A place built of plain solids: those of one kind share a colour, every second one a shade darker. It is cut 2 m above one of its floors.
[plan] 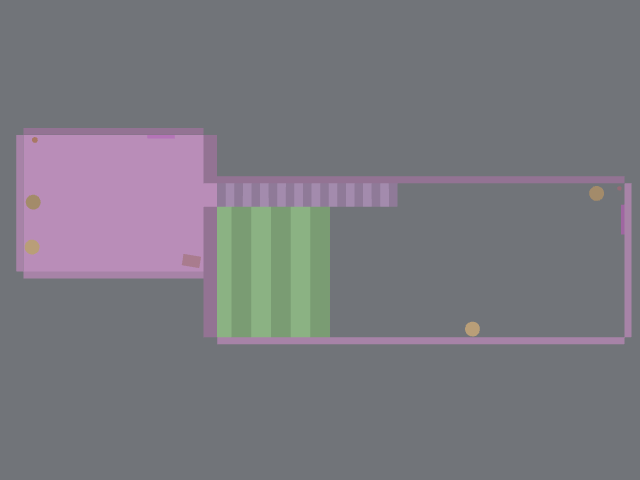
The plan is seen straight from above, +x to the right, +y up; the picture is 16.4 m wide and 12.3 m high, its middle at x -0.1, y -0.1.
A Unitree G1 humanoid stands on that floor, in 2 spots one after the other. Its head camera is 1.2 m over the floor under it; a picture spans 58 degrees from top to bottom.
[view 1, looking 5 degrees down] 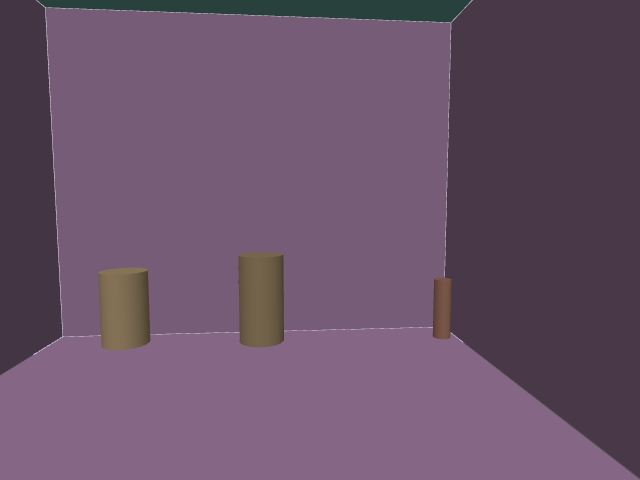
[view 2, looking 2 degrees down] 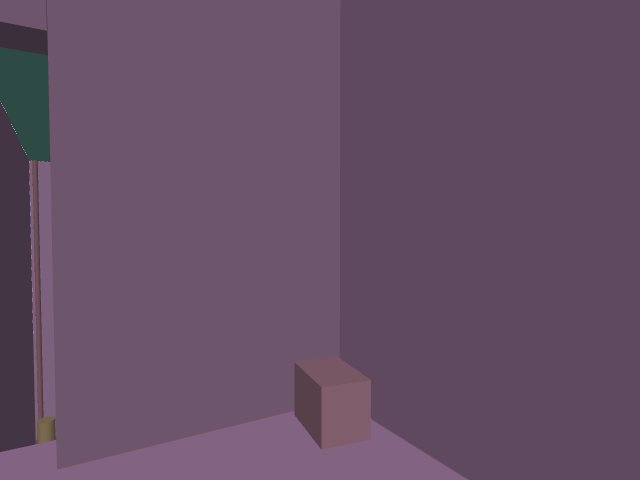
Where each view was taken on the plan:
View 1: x -3.74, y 1.05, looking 175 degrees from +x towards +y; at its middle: wall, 4.00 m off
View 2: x -5.53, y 0.72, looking -31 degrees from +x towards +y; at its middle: wall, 2.86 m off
